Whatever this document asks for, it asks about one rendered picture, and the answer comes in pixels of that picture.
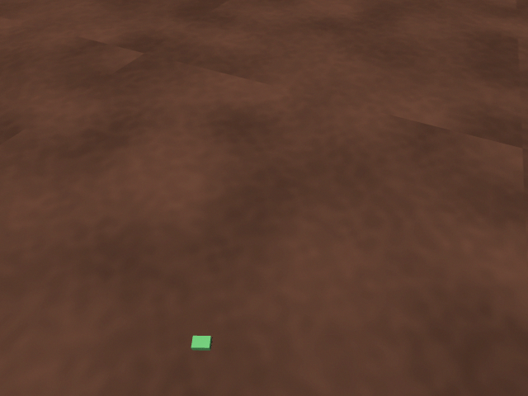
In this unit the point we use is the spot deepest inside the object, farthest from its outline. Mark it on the small box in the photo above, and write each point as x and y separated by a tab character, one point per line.
201	343

